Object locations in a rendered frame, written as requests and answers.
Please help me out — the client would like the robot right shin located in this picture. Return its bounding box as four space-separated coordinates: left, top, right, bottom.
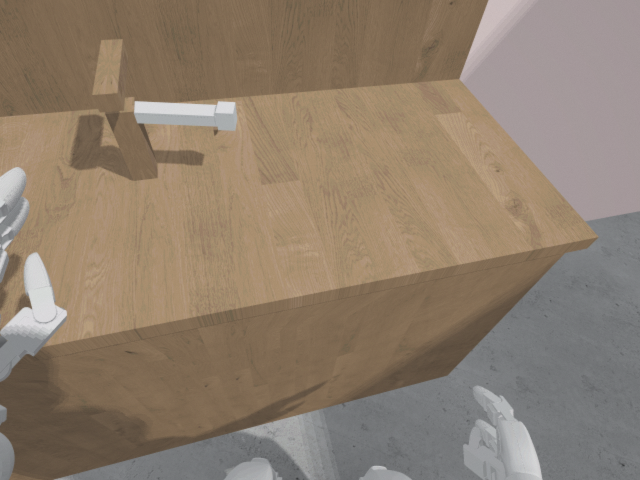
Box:
365 466 387 475

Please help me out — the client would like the robot shin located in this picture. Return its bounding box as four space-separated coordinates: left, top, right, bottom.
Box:
365 466 387 475
251 458 272 467

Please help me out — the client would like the right robot hand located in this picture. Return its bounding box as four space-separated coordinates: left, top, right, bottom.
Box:
463 386 542 480

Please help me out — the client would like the robot left shin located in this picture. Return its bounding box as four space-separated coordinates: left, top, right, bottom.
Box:
251 458 272 467

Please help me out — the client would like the tap lever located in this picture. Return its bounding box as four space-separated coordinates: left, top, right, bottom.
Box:
134 101 237 131

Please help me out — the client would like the counter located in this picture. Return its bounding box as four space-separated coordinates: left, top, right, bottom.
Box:
0 0 598 480

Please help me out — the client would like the left robot hand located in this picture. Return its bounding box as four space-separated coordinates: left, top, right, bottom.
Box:
0 167 67 382

